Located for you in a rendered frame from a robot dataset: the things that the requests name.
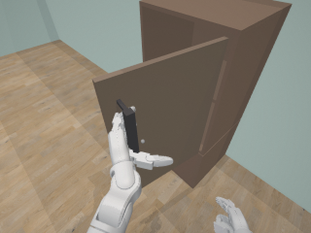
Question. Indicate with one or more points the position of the left robot forearm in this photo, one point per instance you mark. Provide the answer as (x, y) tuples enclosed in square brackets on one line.
[(115, 209)]

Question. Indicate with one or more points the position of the left robot hand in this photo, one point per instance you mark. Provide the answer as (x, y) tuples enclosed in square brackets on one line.
[(119, 150)]

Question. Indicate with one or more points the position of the handle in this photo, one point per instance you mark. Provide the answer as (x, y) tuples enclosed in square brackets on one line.
[(130, 126)]

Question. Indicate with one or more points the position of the right robot hand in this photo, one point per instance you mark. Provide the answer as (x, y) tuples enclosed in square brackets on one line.
[(234, 221)]

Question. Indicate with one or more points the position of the cupboard door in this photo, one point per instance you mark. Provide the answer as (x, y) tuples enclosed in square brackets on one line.
[(172, 95)]

